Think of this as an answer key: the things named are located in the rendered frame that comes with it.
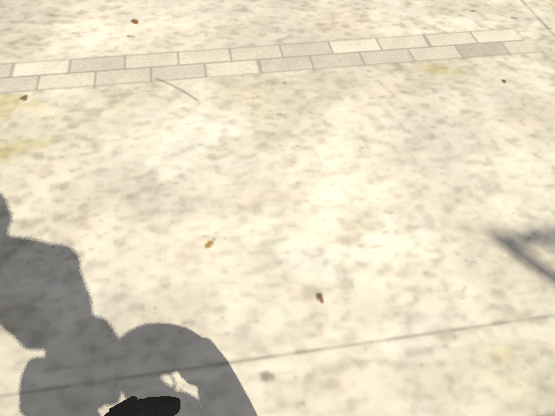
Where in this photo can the robot left hand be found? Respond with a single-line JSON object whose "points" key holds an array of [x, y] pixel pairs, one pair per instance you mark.
{"points": [[150, 406]]}

